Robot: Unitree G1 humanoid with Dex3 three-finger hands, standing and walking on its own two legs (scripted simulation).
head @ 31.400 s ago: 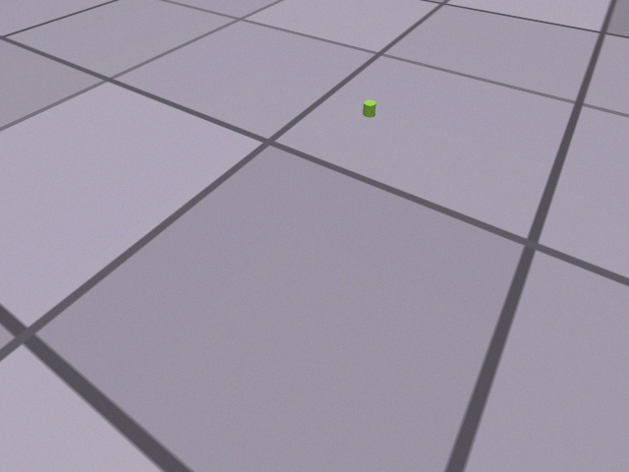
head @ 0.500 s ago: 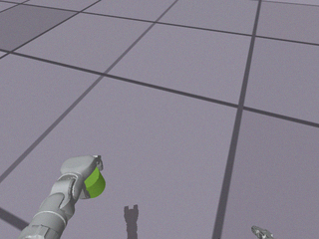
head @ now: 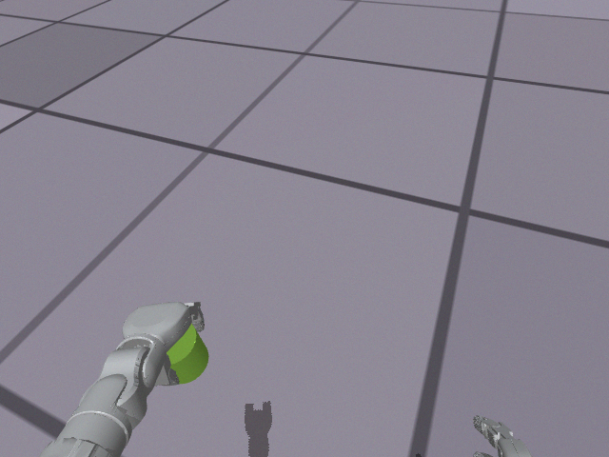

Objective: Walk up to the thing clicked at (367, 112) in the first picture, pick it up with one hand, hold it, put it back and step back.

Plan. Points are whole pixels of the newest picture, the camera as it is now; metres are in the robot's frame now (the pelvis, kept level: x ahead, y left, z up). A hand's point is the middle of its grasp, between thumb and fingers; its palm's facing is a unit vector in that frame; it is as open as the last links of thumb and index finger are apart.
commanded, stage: hold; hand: left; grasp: from above
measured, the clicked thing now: (179, 351) +0.31 +0.22 -0.08
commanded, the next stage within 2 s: crouch in 0.60 s
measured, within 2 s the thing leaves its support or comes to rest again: neither
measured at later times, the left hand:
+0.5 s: hand (169, 354) +0.29 +0.22 -0.05, palm faces -0.47 -0.05 -0.88, open 10.0 cm
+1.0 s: hand (174, 359) +0.30 +0.22 -0.08, palm faces -0.50 -0.05 -0.86, open 10.1 cm
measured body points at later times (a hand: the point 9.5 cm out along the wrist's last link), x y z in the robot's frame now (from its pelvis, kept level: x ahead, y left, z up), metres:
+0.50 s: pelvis +0.00 +0.00 +0.00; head +0.01 -0.02 +0.45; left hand +0.31 +0.22 +0.00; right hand +0.15 -0.25 -0.11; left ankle +0.02 +0.13 -0.73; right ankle +0.02 -0.14 -0.73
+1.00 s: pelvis +0.01 +0.00 +0.00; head +0.04 +0.00 +0.45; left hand +0.32 +0.22 -0.03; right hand +0.14 -0.26 -0.12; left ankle +0.02 +0.13 -0.73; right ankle +0.02 -0.14 -0.73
